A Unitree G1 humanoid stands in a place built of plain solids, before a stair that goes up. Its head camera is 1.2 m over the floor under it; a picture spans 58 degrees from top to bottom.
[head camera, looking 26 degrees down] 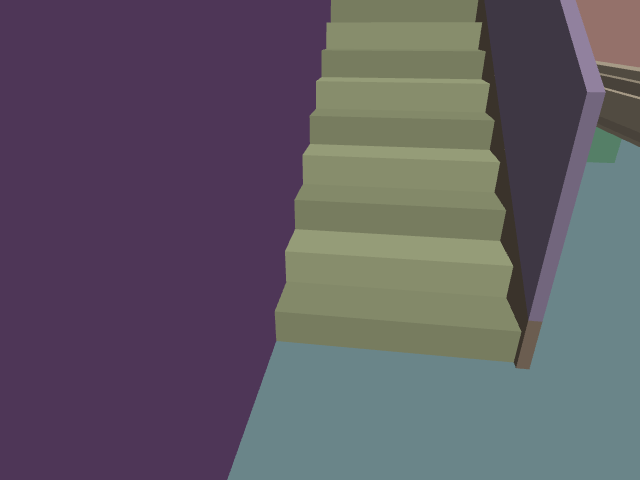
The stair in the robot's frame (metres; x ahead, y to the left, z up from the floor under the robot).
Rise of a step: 0.15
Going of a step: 0.24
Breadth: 0.98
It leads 8 degrees to the right of straight ahead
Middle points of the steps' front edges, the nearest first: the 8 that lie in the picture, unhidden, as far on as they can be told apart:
1.41 -0.29 0.16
1.64 -0.33 0.31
1.88 -0.36 0.46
2.12 -0.39 0.62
2.35 -0.43 0.77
2.59 -0.46 0.93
2.83 -0.49 1.08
3.07 -0.52 1.24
